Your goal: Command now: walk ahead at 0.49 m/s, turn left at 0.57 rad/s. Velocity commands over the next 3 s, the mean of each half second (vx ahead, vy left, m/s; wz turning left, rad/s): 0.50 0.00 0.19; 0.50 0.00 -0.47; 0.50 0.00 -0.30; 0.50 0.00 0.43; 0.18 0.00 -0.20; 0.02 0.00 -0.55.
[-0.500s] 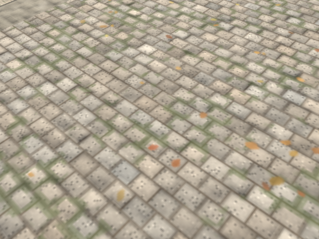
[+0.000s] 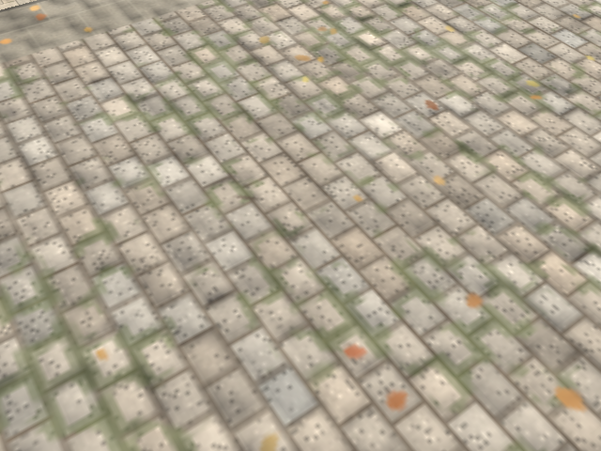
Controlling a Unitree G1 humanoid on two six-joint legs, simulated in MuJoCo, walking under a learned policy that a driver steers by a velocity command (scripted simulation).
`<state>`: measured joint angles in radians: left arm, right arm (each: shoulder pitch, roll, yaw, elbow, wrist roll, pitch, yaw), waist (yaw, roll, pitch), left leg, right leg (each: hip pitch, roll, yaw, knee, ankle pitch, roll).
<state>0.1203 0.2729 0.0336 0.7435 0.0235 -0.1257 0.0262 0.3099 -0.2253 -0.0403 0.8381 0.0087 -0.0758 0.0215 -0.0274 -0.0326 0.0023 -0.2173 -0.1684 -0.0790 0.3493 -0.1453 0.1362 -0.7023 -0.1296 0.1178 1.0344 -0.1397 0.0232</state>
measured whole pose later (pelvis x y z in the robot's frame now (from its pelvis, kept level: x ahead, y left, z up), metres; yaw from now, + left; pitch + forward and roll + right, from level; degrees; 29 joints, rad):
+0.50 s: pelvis +0.27 -0.05 +0.01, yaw +4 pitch +2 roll +0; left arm 0.40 0.24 0.04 0.79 -0.01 -0.09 -0.02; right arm 0.16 -0.27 -0.03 0.72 -0.01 -0.10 0.00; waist 0.05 0.03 0.01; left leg -0.59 0.05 -0.07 0.89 -0.24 0.00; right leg -0.19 0.09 0.09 0.31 -0.15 -0.07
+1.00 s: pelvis +0.50 -0.01 +0.00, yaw -13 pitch +2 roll +2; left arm 0.21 0.32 0.07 0.65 -0.02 -0.03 -0.01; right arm 0.34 -0.27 -0.07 0.83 -0.01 -0.10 0.01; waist -0.06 -0.06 0.00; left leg -0.08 -0.03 0.11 0.27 -0.22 0.03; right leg -0.72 -0.09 0.08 1.01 -0.13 0.01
